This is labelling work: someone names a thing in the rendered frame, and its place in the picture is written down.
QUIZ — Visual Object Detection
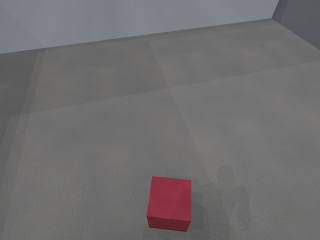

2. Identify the carton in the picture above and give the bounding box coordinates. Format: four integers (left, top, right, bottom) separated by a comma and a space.
146, 176, 192, 232

